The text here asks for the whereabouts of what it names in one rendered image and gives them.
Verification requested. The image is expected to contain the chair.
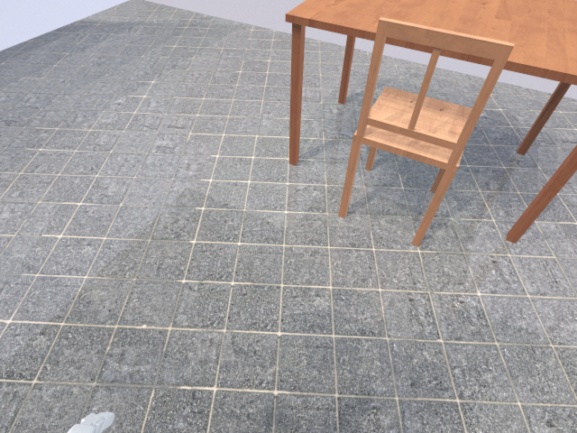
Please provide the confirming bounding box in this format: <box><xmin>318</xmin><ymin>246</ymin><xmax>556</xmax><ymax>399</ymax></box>
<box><xmin>338</xmin><ymin>17</ymin><xmax>515</xmax><ymax>247</ymax></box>

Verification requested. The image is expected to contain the table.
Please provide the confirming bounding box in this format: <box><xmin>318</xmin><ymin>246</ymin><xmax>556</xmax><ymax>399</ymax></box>
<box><xmin>286</xmin><ymin>0</ymin><xmax>577</xmax><ymax>244</ymax></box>

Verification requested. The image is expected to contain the robot left hand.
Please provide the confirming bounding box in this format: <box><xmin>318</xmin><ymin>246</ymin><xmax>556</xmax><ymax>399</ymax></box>
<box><xmin>68</xmin><ymin>412</ymin><xmax>115</xmax><ymax>433</ymax></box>

